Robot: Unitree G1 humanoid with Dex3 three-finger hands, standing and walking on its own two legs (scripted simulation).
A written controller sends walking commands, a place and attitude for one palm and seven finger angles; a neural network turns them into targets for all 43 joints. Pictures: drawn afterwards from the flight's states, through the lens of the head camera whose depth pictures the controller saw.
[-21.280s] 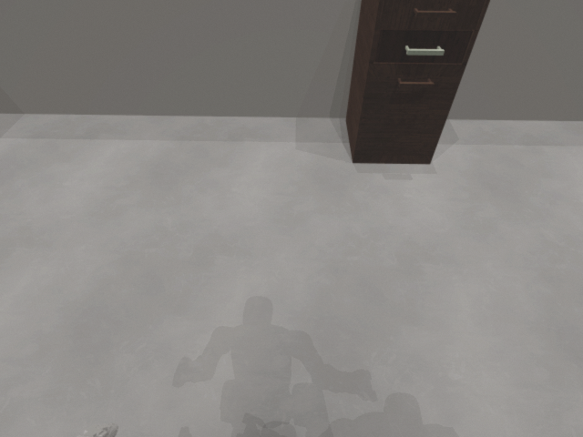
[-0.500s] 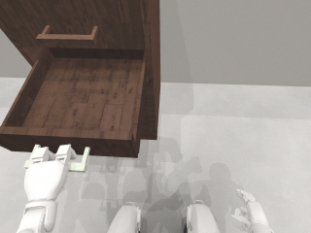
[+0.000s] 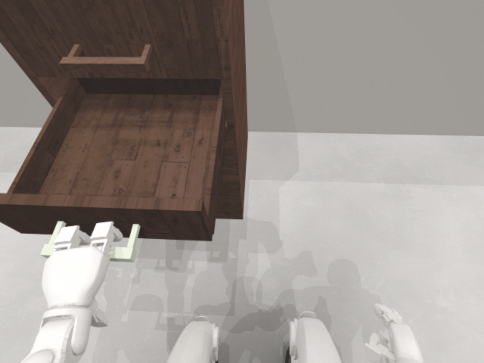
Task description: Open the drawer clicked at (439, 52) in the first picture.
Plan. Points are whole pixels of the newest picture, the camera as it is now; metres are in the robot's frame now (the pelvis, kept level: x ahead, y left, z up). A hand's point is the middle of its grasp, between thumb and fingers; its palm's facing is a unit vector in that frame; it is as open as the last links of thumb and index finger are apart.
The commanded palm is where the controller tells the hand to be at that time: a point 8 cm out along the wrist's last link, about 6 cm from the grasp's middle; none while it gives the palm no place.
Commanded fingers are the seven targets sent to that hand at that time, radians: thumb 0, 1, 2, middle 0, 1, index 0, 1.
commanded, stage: lift the hand off the handle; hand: left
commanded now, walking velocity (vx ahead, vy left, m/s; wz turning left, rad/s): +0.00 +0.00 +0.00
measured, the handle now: (93, 241) +0.31 +0.28 -0.02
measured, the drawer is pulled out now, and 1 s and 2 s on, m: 0.30 0.30 0.30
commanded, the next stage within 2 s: none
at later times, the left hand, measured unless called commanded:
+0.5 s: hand (89, 267) +0.26 +0.27 -0.02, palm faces -0.02 -0.03 -1.00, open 13.6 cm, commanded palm +0.24 +0.27 +0.04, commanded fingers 0.00 -0.50 0.30 -0.30 -1.20 -0.30 -1.20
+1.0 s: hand (74, 260) +0.26 +0.28 +0.02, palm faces -0.02 -0.03 -1.00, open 13.6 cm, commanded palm +0.25 +0.27 +0.07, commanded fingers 0.00 -0.50 0.30 -0.30 -1.20 -0.30 -1.20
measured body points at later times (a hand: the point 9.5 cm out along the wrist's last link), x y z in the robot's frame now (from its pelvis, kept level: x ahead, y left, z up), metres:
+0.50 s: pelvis +0.00 +0.00 +0.02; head +0.09 -0.02 +0.46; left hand +0.26 +0.27 +0.04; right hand +0.17 -0.25 -0.11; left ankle +0.01 +0.14 -0.63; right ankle +0.06 -0.13 -0.63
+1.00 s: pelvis +0.02 +0.01 +0.04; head +0.09 -0.01 +0.48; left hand +0.26 +0.28 +0.07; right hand +0.20 -0.24 -0.08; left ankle +0.01 +0.14 -0.63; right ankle +0.06 -0.13 -0.63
